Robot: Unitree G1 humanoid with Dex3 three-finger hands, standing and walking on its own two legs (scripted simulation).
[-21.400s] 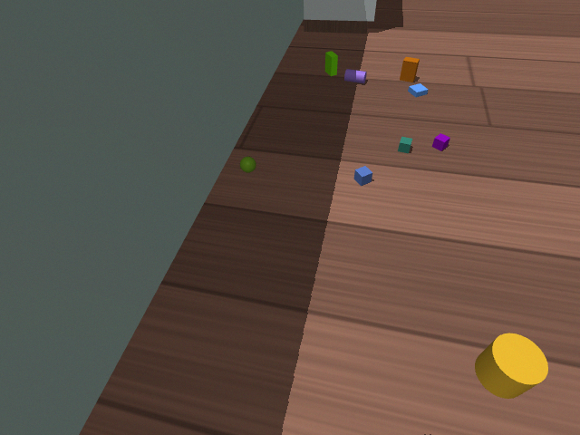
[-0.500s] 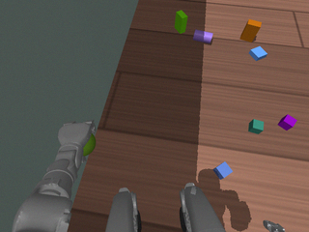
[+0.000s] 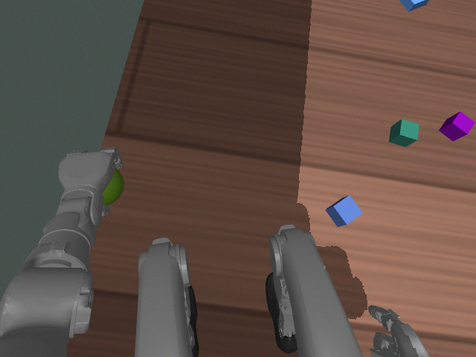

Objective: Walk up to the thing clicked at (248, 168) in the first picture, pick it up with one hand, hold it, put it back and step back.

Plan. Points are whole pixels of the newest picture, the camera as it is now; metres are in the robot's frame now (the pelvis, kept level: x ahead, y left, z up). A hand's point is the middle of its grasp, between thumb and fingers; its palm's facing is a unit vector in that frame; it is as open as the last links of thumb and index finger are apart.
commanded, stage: crouch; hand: left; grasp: from above
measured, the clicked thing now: (100, 184) +0.43 +0.26 -0.18
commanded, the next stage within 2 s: lower in 0.78 s
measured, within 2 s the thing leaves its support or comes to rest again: neither
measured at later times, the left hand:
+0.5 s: hand (114, 191) +0.43 +0.25 -0.24, palm faces -0.45 -0.03 -0.89, open 10.7 cm
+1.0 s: hand (119, 193) +0.44 +0.25 -0.29, palm faces -0.46 -0.04 -0.88, open 10.7 cm
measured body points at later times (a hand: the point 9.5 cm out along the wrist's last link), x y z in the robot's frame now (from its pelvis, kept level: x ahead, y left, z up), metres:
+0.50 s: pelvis -0.01 -0.01 -0.08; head +0.22 +0.03 +0.31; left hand +0.45 +0.25 -0.19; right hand +0.04 -0.29 -0.20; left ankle +0.08 +0.13 -0.43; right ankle +0.08 -0.14 -0.43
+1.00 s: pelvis -0.01 -0.01 -0.12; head +0.22 +0.03 +0.26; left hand +0.46 +0.25 -0.23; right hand +0.03 -0.28 -0.23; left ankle +0.08 +0.13 -0.43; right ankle +0.08 -0.14 -0.43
